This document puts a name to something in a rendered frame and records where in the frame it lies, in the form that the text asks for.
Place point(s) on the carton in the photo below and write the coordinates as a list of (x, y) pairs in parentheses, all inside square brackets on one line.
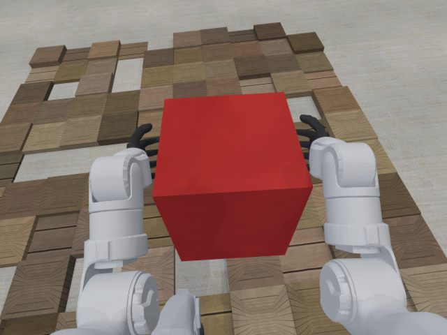
[(231, 179)]

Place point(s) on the left robot thigh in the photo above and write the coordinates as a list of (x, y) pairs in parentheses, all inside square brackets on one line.
[(179, 316)]

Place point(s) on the robot left hand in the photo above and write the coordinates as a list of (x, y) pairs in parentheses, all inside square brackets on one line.
[(135, 142)]

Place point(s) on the robot right forearm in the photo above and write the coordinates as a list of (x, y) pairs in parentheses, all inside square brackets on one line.
[(353, 209)]

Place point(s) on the robot right hand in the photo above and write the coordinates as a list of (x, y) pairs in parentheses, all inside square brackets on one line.
[(312, 135)]

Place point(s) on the robot left forearm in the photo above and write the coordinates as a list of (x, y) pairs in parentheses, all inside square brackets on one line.
[(116, 235)]

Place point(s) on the left robot upper arm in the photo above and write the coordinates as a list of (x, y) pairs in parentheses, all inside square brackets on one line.
[(120, 303)]

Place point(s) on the right robot upper arm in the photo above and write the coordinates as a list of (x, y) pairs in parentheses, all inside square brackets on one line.
[(366, 296)]

